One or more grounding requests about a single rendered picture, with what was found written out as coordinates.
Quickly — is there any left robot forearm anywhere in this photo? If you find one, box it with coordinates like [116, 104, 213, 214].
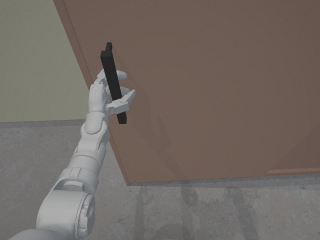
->
[36, 111, 110, 228]

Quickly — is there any wardrobe door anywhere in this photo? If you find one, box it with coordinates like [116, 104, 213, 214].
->
[64, 0, 320, 183]
[270, 124, 320, 170]

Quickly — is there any robot left hand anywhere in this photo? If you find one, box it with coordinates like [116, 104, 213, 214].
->
[88, 69, 136, 118]

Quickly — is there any robot left upper arm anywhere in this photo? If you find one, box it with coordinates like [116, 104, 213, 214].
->
[9, 190, 96, 240]

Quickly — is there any handle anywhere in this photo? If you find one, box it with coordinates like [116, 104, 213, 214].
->
[100, 42, 127, 124]

